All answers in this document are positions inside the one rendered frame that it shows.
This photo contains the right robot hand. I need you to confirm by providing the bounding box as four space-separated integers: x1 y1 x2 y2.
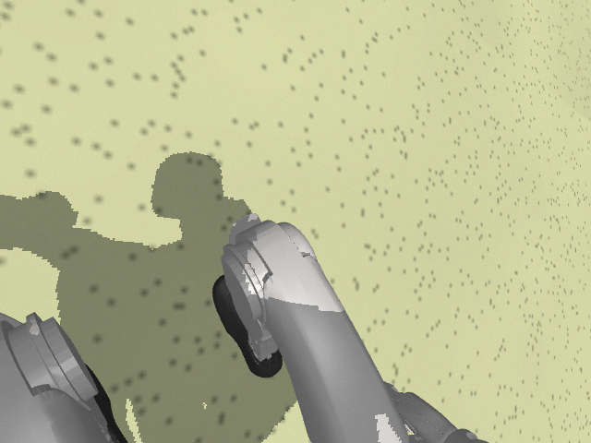
383 381 458 443

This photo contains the right robot foot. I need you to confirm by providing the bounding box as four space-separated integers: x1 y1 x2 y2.
212 275 283 377

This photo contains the left robot foot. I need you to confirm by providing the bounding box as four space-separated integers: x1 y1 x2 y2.
84 363 128 443

